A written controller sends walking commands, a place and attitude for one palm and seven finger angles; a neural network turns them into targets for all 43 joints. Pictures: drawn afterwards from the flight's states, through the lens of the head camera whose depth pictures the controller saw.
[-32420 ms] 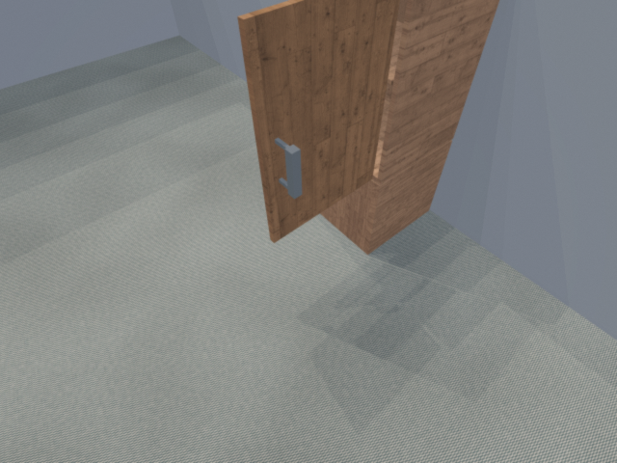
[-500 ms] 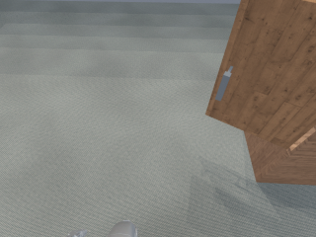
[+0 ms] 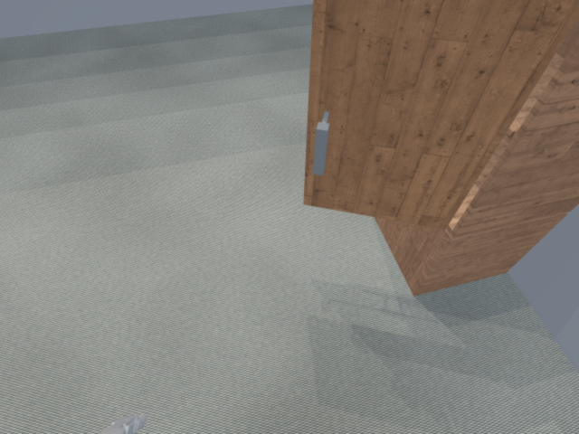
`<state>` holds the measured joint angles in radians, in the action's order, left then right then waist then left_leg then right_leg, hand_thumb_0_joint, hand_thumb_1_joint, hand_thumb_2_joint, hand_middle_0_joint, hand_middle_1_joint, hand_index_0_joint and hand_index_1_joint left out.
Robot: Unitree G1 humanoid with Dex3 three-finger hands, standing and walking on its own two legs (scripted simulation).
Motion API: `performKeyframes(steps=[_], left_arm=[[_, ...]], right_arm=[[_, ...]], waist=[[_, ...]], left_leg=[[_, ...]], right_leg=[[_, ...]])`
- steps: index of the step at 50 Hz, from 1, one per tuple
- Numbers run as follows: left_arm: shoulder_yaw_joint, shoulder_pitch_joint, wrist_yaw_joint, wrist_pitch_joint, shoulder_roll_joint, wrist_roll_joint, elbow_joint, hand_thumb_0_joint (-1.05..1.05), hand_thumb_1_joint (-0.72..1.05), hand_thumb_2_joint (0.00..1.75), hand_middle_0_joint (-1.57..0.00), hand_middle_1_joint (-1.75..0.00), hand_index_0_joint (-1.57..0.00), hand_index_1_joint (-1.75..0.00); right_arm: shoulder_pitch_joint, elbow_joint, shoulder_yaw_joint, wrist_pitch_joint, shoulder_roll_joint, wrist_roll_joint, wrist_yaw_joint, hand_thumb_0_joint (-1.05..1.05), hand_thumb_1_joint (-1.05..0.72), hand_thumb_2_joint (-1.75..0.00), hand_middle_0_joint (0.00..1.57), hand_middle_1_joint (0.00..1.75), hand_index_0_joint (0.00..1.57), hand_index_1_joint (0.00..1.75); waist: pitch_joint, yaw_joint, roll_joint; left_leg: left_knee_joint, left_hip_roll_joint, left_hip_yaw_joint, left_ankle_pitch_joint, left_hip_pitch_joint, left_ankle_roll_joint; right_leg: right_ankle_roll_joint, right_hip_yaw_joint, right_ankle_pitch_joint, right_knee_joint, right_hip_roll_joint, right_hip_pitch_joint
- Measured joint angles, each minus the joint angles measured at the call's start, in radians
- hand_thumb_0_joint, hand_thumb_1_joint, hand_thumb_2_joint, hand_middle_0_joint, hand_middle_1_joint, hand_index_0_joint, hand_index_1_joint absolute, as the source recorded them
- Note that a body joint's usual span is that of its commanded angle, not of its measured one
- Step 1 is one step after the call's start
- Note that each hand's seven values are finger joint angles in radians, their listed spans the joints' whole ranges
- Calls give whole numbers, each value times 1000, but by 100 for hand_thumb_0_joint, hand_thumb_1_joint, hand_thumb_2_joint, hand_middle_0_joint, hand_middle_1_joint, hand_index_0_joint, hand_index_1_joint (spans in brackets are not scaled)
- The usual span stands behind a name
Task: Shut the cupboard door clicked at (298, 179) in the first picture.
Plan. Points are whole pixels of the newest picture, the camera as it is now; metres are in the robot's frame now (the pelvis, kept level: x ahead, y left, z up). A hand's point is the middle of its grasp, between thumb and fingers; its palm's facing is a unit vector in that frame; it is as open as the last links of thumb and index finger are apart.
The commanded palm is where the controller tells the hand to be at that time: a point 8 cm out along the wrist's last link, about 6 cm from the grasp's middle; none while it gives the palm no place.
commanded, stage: turn to face it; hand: left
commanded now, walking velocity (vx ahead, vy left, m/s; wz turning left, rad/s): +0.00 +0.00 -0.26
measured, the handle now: (322, 143) +0.71 -0.04 -0.07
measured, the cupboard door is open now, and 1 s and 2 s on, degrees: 63 63 63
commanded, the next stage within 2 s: take the last steps up to it in 0.10 s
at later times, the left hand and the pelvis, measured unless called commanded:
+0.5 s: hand out of the picture +0.10 +0.18 -0.18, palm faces -0.10 -0.99 -0.14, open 7.3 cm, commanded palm none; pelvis +0.05 +0.00 +0.00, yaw -7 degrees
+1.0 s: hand (268, 322) +0.32 +0.06 -0.17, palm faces -0.24 -0.95 -0.19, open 7.3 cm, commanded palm none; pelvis +0.18 -0.09 -0.01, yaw -10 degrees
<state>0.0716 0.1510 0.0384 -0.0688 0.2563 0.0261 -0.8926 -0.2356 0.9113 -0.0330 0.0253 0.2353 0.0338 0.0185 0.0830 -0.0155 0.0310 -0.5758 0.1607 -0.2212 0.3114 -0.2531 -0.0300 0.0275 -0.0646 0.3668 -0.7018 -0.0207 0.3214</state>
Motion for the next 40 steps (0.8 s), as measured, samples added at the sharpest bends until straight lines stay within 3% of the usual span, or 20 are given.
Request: performKeyframes(steps=[1,2,5,7,10,16,21,23,25,27,30,35,40], left_arm=[[-5,1,0,9,0,1,6,0,91,90,-20,-30,-20,-30],[-8,0,-4,22,-7,4,5,0,91,90,-20,-30,-20,-30],[-28,-3,-19,40,-43,3,-1,0,91,90,-20,-30,-20,-30],[-33,5,-29,42,-58,1,-4,0,91,90,-20,-30,-20,-30],[-39,18,-38,45,-68,-2,-14,0,91,90,-20,-30,-21,-30],[-40,46,-35,53,-77,2,-43,0,91,90,-21,-30,-21,-30],[-28,96,-22,56,-65,1,-75,0,91,90,-21,-30,-21,-30],[-19,119,-19,45,-54,-5,-93,0,91,90,-21,-30,-21,-30],[-14,130,-10,26,-44,2,-112,0,91,90,-21,-30,-21,-30],[-8,128,2,19,-35,12,-126,0,91,90,-20,-30,-20,-30],[-1,110,9,27,-26,13,-123,1,91,90,-20,-30,-20,-30],[-2,70,4,36,-19,8,-113,0,91,90,-20,-30,-20,-30],[-15,9,3,31,-28,5,-115,0,91,90,-20,-30,-20,-30]], right_arm=[[-12,6,-4,3,5,-3,-2,0,-91,-90,21,30,20,30],[-17,15,-9,9,15,-8,-3,0,-91,-90,21,30,20,30],[-9,41,-21,43,42,-14,7,0,-91,-90,20,30,20,30],[-3,51,-23,49,43,-13,8,1,-91,-90,20,30,20,30],[4,52,-18,43,30,-12,2,1,-91,-90,20,30,19,30],[-1,55,-7,31,-9,-7,-6,1,-91,-90,20,30,19,30],[-14,55,5,-6,-39,-3,-13,0,-91,-90,20,30,19,30],[-20,51,10,-33,-50,5,-8,0,-91,-90,20,30,20,30],[-33,42,18,-47,-59,10,-3,0,-91,-90,20,30,20,30],[-62,41,23,-58,-64,11,4,0,-91,-90,20,30,20,30],[-105,63,28,-68,-69,8,13,0,-91,-90,20,30,20,30],[-168,113,30,-72,-80,3,16,0,-91,-90,20,30,20,30],[-211,154,25,-65,-93,8,13,0,-91,-90,20,30,20,30]], waist=[[-8,-2,-2],[-13,-1,6],[-12,-11,40],[-17,-12,37],[-23,-14,20],[-47,-4,-14],[-76,19,-52],[-87,14,-72],[-89,7,-82],[-88,-5,-79],[-73,-7,-70],[-44,-7,-61],[-11,-35,-54]], left_leg=[[-32,1,-8,18,-11,-9],[-83,3,0,59,-31,-17],[-344,-47,116,203,-134,-23],[-471,-76,148,177,-189,-31],[-517,-93,167,108,-229,-45],[-350,-96,168,90,-189,-55],[-40,-112,133,46,-51,-31],[0,-119,120,5,-29,29],[0,-113,96,16,-8,61],[49,-106,90,8,31,64],[145,-99,82,-24,98,56],[234,-87,56,-32,185,43],[239,-76,33,12,241,15]], right_leg=[[-12,-1,-65,86,-2,-39],[-29,4,-42,109,3,-49],[-56,13,-22,93,17,-41],[-57,25,-47,133,18,-56],[-62,42,-83,195,24,-79],[-64,50,-101,252,41,-117],[-52,64,-56,210,52,-125],[-53,71,39,88,50,-80],[-56,68,96,-120,51,3],[-50,57,57,-285,41,82],[-35,63,-41,-390,16,172],[-19,68,-143,-350,-24,252],[-26,16,-168,-136,-45,230]])
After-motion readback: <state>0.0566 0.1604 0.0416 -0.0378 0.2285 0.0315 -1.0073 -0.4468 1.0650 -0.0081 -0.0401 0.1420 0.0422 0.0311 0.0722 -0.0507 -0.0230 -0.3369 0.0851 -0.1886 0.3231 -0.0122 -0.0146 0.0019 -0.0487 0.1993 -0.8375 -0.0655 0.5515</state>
